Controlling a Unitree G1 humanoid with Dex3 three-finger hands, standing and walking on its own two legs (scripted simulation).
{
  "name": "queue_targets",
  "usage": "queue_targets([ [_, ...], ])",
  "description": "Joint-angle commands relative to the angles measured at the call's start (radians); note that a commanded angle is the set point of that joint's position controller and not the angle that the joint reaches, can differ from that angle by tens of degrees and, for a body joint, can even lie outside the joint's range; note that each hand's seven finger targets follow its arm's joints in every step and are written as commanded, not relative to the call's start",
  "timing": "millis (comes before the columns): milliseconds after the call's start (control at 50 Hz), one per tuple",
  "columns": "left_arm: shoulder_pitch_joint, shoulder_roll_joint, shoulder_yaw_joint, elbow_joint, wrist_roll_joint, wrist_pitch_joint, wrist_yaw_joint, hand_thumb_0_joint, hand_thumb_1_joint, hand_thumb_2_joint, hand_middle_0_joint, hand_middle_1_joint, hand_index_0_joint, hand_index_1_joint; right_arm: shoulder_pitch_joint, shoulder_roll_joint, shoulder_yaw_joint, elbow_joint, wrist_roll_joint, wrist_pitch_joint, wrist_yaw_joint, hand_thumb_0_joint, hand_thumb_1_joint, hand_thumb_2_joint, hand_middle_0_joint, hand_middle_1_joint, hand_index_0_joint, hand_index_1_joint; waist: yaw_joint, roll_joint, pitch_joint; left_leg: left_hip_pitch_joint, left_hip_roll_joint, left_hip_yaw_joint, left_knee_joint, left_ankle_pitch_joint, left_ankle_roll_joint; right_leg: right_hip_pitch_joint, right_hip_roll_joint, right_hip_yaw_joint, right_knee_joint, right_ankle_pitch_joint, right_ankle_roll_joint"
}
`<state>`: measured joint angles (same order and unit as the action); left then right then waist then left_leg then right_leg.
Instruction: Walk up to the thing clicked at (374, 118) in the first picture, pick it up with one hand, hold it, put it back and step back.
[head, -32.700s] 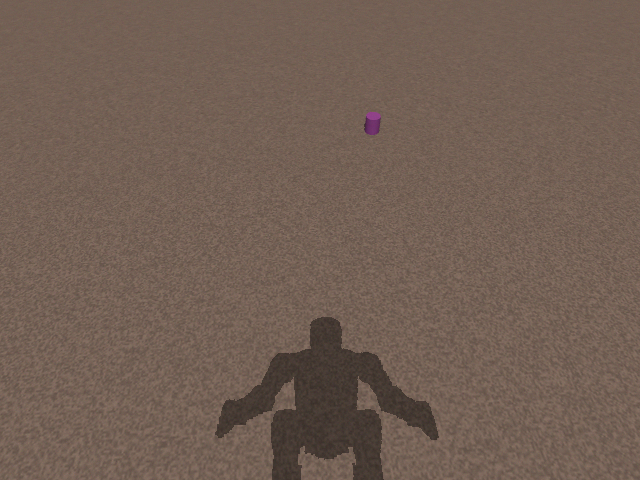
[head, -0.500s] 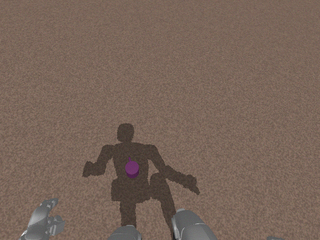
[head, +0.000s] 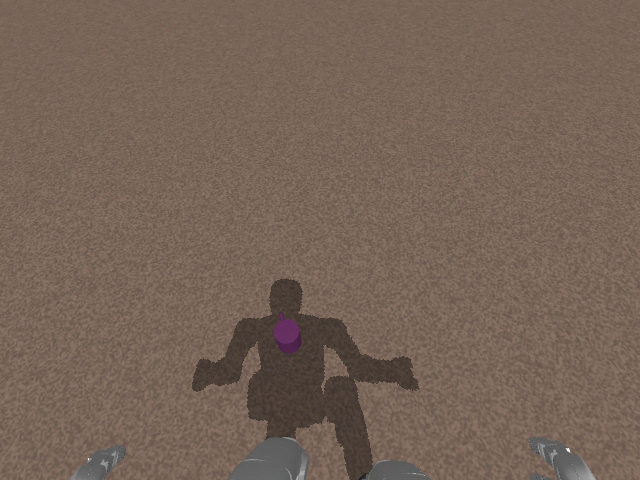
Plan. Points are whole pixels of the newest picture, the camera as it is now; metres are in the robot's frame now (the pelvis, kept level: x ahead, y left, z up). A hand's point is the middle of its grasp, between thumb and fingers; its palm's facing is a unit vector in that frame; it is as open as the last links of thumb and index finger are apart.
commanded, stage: step back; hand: left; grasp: from above
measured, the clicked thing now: (286, 331) +0.55 +0.16 -0.72
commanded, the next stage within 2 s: none
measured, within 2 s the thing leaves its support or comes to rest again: neither
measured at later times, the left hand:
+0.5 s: hand out of the picture -0.07 +0.29 -0.16, palm faces +0.02 -0.93 -0.37, open 7.4 cm
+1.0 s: hand out of the picture -0.18 +0.25 -0.15, palm faces +0.04 -0.92 -0.40, open 7.4 cm
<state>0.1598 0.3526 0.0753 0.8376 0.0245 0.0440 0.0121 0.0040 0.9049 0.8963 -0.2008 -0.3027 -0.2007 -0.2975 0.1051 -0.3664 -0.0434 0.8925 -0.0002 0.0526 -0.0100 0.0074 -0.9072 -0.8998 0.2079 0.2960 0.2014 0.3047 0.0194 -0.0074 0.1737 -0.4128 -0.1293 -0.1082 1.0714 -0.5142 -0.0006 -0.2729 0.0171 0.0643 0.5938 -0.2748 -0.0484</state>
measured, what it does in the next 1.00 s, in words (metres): walks backwards: left foot, then right foot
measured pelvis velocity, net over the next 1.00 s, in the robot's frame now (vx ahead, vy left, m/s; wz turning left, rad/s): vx -0.33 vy -0.02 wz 0.03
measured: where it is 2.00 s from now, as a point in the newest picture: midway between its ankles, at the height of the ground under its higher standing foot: outside the picture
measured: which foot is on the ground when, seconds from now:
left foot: up 0.00-0.20, down 0.22-0.64, up 0.66-0.92, down 0.94-1.00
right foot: down 0.00-0.24, up 0.26-0.60, down 0.62-0.96, up 0.98-1.00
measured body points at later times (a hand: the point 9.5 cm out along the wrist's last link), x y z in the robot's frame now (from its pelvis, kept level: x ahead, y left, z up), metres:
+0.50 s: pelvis -0.15 +0.01 +0.00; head -0.09 +0.04 +0.44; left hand -0.07 +0.34 -0.13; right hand -0.03 -0.29 -0.10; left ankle -0.09 +0.14 -0.73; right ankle -0.20 -0.15 -0.65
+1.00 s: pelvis -0.33 -0.02 -0.02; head -0.26 +0.00 +0.43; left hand -0.18 +0.30 -0.13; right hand -0.25 -0.33 -0.13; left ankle -0.32 +0.09 -0.74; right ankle -0.24 -0.15 -0.72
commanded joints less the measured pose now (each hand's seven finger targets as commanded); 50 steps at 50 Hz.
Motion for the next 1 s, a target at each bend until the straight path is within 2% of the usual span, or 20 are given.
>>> queue_targets([
  [0,-0.025,0.223,0.066,-0.122,0.007,-0.033,0.018,0.0,0.9,0.9,-0.2,-0.3,-0.2,-0.3,0.052,-0.197,-0.04,-0.065,0.006,-0.033,-0.025,0.0,-0.9,-0.9,0.2,0.3,0.2,0.3,0.006,-0.081,-0.186,-0.051,-0.014,-0.031,0.077,0.002,-0.017,0.141,-0.189,0.189,-0.15,0.529,-0.157],
  [100,0.017,0.236,0.067,-0.143,0.016,-0.016,0.018,0.0,0.9,0.9,-0.2,-0.3,-0.2,-0.3,0.057,-0.179,-0.039,-0.089,-0.003,-0.041,-0.027,0.0,-0.9,-0.9,0.2,0.3,0.2,0.3,0.022,-0.194,-0.257,0.005,0.089,0.051,-0.307,-0.024,-0.027,0.275,-0.222,0.179,-0.111,0.523,-0.165],
  [180,-0.009,0.248,0.06,-0.157,-0.004,0.012,0.003,0.0,0.9,0.9,-0.2,-0.3,-0.2,-0.3,0.137,-0.18,-0.06,-0.054,-0.022,-0.05,-0.021,0.0,-0.9,-0.9,0.2,0.3,0.2,0.3,-0.024,-0.156,-0.276,0.237,0.1,0.097,-0.694,0.348,0.008,0.135,-0.15,0.135,-0.002,0.35,-0.068],
  [220,-0.006,0.174,0.043,-0.175,-0.009,0.012,-0.001,0.0,0.9,0.9,-0.2,-0.3,-0.2,-0.3,0.099,-0.33,-0.095,-0.074,-0.05,-0.052,-0.017,0.0,-0.9,-0.9,0.2,0.3,0.2,0.3,-0.032,0.193,-0.235,0.349,0.433,-0.34,-0.764,0.42,0.132,-0.245,0.068,0.051,0.231,-0.174,0.018],
  [240,-0.073,0.218,0.072,-0.179,0.005,0.012,0.016,0.0,0.9,0.9,-0.2,-0.3,-0.2,-0.3,0.063,-0.387,-0.104,-0.091,-0.037,-0.049,-0.012,0.0,-0.9,-0.9,0.2,0.3,0.2,0.3,-0.077,0.221,-0.177,0.104,0.565,-0.407,-0.789,0.435,0.28,-0.169,0.093,0.096,0.434,-0.38,0.045],
  [260,-0.095,0.244,0.08,-0.173,0.013,0.012,0.018,0.0,0.9,0.9,-0.2,-0.3,-0.2,-0.3,0.003,-0.383,-0.103,-0.107,-0.034,-0.059,-0.017,0.0,-0.9,-0.9,0.2,0.3,0.2,0.3,-0.065,0.234,-0.122,-0.009,0.596,-0.461,-0.817,0.428,0.319,-0.13,0.061,0.144,0.599,-0.357,0.044],
  [320,0.057,0.215,0.079,-0.106,-0.013,0.015,0.004,0.0,0.9,0.9,-0.2,-0.3,-0.2,-0.3,-0.102,-0.259,-0.066,-0.132,-0.044,-0.066,-0.024,0.0,-0.9,-0.9,0.2,0.3,0.2,0.3,0.046,0.12,-0.139,0.137,0.378,-0.1,-0.701,0.646,0.202,-0.218,0.111,0.165,0.728,-0.199,0.03],
  [460,0.03,0.196,0.07,-0.128,-0.002,-0.002,-0.003,0.0,0.9,0.9,-0.2,-0.3,-0.2,-0.3,0.065,-0.256,-0.077,-0.128,-0.025,-0.06,-0.03,0.0,-0.9,-0.9,0.2,0.3,0.2,0.3,-0.056,0.169,-0.211,0.392,0.381,-0.082,-0.597,0.69,0.254,-0.211,0.044,0.071,0.378,-0.241,0.099],
  [560,0.171,0.184,0.065,-0.046,-0.001,-0.016,-0.009,0.0,0.9,0.9,-0.2,-0.3,-0.2,-0.3,0.0,-0.295,-0.086,-0.161,-0.024,-0.032,-0.022,0.0,-0.9,-0.9,0.2,0.3,0.2,0.3,-0.006,0.233,-0.291,0.277,0.35,-0.052,-0.506,0.601,0.194,0.059,0.004,-0.053,-0.133,-0.039,0.054],
  [600,0.205,0.244,0.083,-0.021,0.018,-0.023,-0.011,0.0,0.9,0.9,-0.2,-0.3,-0.2,-0.3,-0.017,-0.248,-0.075,-0.171,-0.009,-0.022,-0.017,0.0,-0.9,-0.9,0.2,0.3,0.2,0.3,0.01,0.11,-0.267,0.053,0.268,-0.018,-0.423,0.37,0.096,0.171,-0.056,0.068,-0.181,0.048,-0.001],
  [620,0.185,0.331,0.105,-0.047,0.026,-0.025,-0.014,0.0,0.9,0.9,-0.2,-0.3,-0.2,-0.3,-0.004,-0.193,-0.058,-0.191,-0.005,-0.021,-0.019,0.0,-0.9,-0.9,0.2,0.3,0.2,0.3,0.011,-0.155,-0.222,-0.148,0.108,0.039,-0.262,0.087,0.03,0.171,-0.24,0.351,-0.227,0.023,-0.072],
  [640,0.075,0.432,0.119,-0.098,0.027,-0.016,-0.011,0.0,0.9,0.9,-0.2,-0.3,-0.2,-0.3,-0.049,-0.206,-0.071,-0.194,-0.003,-0.02,-0.038,0.0,-0.9,-0.9,0.2,0.3,0.2,0.3,0.054,-0.325,-0.16,-0.068,0.043,0.024,-0.011,-0.112,-0.005,-0.126,-0.416,0.51,-0.32,-0.003,-0.244],
  [660,-0.011,0.41,0.115,-0.129,0.021,-0.021,-0.003,0.0,0.9,0.9,-0.2,-0.3,-0.2,-0.3,-0.028,-0.245,-0.088,-0.176,-0.001,-0.02,-0.04,0.0,-0.9,-0.9,0.2,0.3,0.2,0.3,0.015,-0.301,-0.089,0.0,0.095,-0.044,0.096,-0.09,-0.001,-0.273,-0.434,0.514,-0.345,-0.012,-0.254],
  [720,-0.099,0.269,0.08,-0.143,0.023,-0.024,0.005,0.0,0.9,0.9,-0.2,-0.3,-0.2,-0.3,0.067,-0.209,-0.064,-0.117,0.01,-0.029,-0.026,0.0,-0.9,-0.9,0.2,0.3,0.2,0.3,-0.05,-0.167,-0.109,-0.046,0.003,-0.033,0.14,0.047,0.006,-0.104,-0.201,0.141,-0.179,0.285,-0.142],
  [840,0.019,0.243,0.074,-0.152,0.025,-0.011,0.022,0.0,0.9,0.9,-0.2,-0.3,-0.2,-0.3,0.074,-0.172,-0.044,-0.135,-0.01,-0.055,-0.033,0.0,-0.9,-0.9,0.2,0.3,0.2,0.3,0.022,-0.226,-0.207,-0.073,0.088,0.057,-0.314,-0.008,-0.009,0.249,-0.226,0.154,-0.045,0.502,-0.145],
  [900,-0.015,0.244,0.062,-0.172,-0.003,0.012,0.014,0.0,0.9,0.9,-0.2,-0.3,-0.2,-0.3,0.18,-0.173,-0.058,-0.092,-0.023,-0.068,-0.031,0.0,-0.9,-0.9,0.2,0.3,0.2,0.3,-0.02,-0.169,-0.275,0.133,0.1,0.117,-0.731,0.351,0.01,0.219,-0.19,0.104,0.125,0.494,-0.09],
  [920,-0.001,0.208,0.05,-0.18,-0.006,0.02,0.01,0.0,0.9,0.9,-0.2,-0.3,-0.2,-0.3,0.168,-0.212,-0.073,-0.094,-0.035,-0.069,-0.032,0.0,-0.9,-0.9,0.2,0.3,0.2,0.3,-0.002,-0.092,-0.275,0.253,0.175,-0.015,-0.708,0.494,0.041,0.051,-0.138,0.091,0.165,0.309,-0.041],
  [940,0.023,0.159,0.04,-0.185,-0.013,0.023,0.007,0.0,0.9,0.9,-0.2,-0.3,-0.2,-0.3,0.136,-0.298,-0.092,-0.107,-0.047,-0.068,-0.034,0.0,-0.9,-0.9,0.2,0.3,0.2,0.3,0.018,0.135,-0.263,0.34,0.382,-0.284,-0.705,0.672,0.118,-0.173,-0.004,0.004,0.322,-0.066,0.006],
  [960,-0.022,0.202,0.053,-0.19,-0.01,0.024,0.021,0.0,0.9,0.9,-0.2,-0.3,-0.2,-0.3,0.107,-0.389,-0.1,-0.128,-0.039,-0.063,-0.024,0.0,-0.9,-0.9,0.2,0.3,0.2,0.3,-0.021,0.189,-0.234,0.19,0.516,-0.388,-0.694,0.717,0.259,-0.189,0.055,0.056,0.466,-0.374,0.029],
  [980,-0.055,0.238,0.063,-0.181,-0.004,0.025,0.028,0.0,0.9,0.9,-0.2,-0.3,-0.2,-0.3,0.069,-0.409,-0.109,-0.138,-0.035,-0.069,-0.032,0.0,-0.9,-0.9,0.2,0.3,0.2,0.3,-0.042,0.237,-0.194,0.067,0.603,-0.507,-0.747,0.64,0.336,-0.158,0.028,0.133,0.618,-0.381,0.033],
])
